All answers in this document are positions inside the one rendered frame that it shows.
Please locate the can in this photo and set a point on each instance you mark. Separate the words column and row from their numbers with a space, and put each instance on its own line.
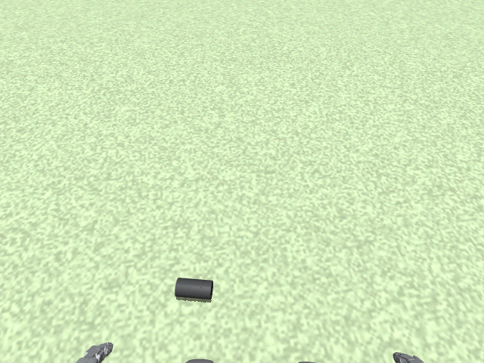
column 194, row 288

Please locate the left robot hand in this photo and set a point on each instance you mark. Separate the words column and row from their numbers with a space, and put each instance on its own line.
column 96, row 354

